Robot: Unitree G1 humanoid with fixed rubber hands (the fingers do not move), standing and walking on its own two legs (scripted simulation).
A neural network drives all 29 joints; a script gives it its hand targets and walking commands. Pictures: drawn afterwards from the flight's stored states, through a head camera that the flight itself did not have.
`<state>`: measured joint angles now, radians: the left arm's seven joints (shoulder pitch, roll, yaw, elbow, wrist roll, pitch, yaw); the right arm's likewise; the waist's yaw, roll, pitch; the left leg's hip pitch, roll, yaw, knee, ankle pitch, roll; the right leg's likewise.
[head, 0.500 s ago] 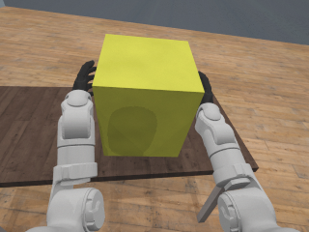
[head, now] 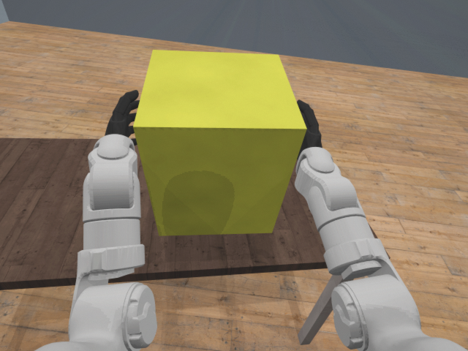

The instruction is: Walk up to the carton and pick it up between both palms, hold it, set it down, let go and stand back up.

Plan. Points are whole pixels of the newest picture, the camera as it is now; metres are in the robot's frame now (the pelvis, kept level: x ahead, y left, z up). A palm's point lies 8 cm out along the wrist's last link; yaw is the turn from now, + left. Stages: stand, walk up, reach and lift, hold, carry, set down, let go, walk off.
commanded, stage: hold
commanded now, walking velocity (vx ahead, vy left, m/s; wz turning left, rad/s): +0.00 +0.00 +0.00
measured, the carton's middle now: (216, 148) +0.39 +0.01 +0.19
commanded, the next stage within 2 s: none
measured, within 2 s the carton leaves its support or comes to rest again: neither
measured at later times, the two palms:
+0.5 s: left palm (119, 137) +0.36 +0.16 +0.23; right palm (308, 146) +0.36 -0.14 +0.23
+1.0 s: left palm (121, 136) +0.36 +0.16 +0.24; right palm (309, 147) +0.36 -0.14 +0.22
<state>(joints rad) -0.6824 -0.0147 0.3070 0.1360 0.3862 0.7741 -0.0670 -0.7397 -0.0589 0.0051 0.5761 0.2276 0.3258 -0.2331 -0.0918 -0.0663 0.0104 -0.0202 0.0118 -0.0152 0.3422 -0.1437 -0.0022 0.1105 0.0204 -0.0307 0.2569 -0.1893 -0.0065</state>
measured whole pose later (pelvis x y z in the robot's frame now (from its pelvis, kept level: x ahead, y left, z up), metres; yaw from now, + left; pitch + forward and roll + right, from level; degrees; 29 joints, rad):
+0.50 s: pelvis +0.00 +0.00 +0.00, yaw +0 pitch -10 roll -1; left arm -0.72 -0.01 0.33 0.18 0.40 0.79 -0.09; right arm -0.77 -0.05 -0.01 0.61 0.22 0.35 -0.24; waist -0.09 -0.06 0.00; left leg -0.03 0.01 -0.02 0.33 -0.13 0.00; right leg 0.09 0.02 -0.03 0.27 -0.19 -0.01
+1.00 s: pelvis +0.00 +0.00 +0.00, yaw +0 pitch -10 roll -1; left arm -0.70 -0.01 0.32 0.14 0.41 0.80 -0.09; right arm -0.76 -0.06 0.00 0.57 0.24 0.36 -0.24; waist -0.09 -0.06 0.01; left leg -0.02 0.01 -0.02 0.34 -0.14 0.00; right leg 0.10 0.02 -0.03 0.27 -0.19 -0.01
